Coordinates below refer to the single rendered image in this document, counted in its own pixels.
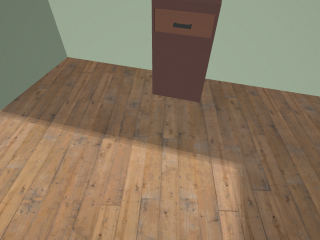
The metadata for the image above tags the drawer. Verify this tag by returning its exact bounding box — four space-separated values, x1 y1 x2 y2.
155 8 216 38

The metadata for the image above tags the cabinet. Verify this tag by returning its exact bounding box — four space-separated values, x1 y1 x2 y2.
151 0 222 103

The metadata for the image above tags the handle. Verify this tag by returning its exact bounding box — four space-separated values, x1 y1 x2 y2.
173 22 192 29

